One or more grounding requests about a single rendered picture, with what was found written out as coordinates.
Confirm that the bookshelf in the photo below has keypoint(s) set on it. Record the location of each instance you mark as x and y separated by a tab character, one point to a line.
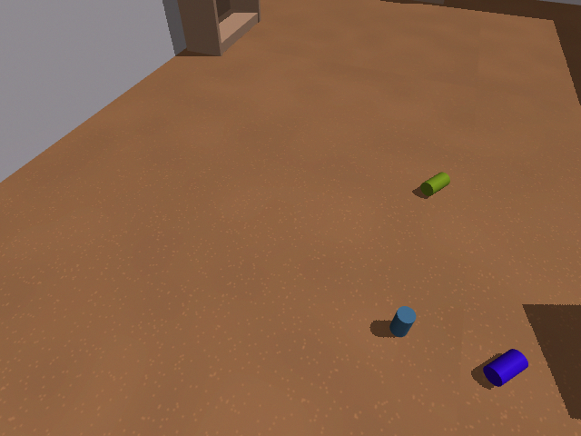
212	26

